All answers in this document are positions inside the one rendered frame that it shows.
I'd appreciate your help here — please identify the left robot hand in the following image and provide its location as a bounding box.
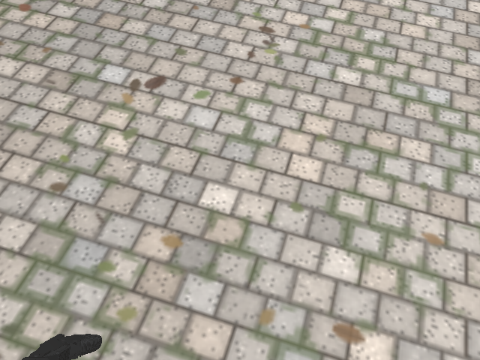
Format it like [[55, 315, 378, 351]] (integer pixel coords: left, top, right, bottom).
[[22, 334, 102, 360]]

